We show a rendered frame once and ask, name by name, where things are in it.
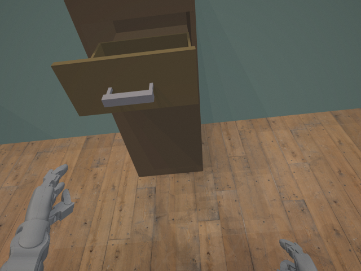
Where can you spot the robot right hand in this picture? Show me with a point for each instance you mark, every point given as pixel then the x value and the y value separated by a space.
pixel 302 261

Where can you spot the drawer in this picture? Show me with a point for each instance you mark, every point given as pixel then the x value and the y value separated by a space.
pixel 167 61

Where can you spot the cabinet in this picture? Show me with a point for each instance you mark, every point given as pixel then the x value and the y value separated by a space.
pixel 161 140

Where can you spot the robot left hand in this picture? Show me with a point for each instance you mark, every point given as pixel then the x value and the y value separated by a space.
pixel 44 197

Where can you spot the left robot forearm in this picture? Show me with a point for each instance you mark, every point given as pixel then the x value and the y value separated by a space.
pixel 29 247

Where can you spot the handle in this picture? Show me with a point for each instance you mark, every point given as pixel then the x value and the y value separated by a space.
pixel 127 98

